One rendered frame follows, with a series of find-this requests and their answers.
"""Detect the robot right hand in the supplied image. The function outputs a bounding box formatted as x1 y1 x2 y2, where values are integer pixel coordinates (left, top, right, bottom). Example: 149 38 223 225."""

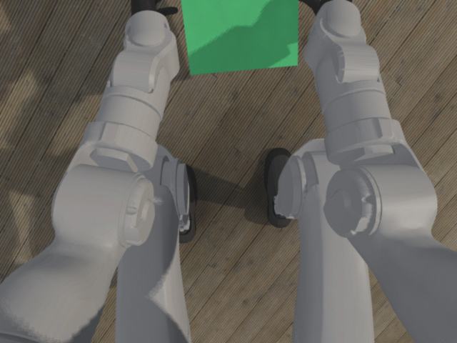
299 0 352 15

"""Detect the robot left hand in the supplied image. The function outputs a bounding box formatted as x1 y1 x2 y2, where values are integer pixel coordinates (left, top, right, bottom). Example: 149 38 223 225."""
131 0 178 16

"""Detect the robot left foot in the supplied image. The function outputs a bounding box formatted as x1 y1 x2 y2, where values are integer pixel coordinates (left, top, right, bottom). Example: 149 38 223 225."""
179 164 198 243

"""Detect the carton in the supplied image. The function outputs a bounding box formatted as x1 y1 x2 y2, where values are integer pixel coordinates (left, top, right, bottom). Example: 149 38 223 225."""
181 0 298 75

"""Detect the robot right foot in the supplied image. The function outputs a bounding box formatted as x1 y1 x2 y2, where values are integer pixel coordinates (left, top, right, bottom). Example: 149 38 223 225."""
264 148 291 228

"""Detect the right robot upper arm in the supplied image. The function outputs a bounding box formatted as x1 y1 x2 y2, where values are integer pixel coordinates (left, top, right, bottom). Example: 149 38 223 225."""
323 164 457 343

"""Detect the robot left forearm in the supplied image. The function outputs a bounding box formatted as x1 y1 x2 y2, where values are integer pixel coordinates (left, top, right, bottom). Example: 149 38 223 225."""
51 10 180 227

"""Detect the robot foot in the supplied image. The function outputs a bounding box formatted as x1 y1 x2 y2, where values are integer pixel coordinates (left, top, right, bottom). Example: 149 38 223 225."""
179 164 198 243
264 148 291 228

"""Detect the left robot upper arm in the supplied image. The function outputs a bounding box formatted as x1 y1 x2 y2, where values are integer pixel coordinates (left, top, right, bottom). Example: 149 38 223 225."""
0 164 155 343

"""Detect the robot right forearm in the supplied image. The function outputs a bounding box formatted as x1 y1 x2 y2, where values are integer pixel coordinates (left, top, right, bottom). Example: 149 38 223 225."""
303 0 438 204

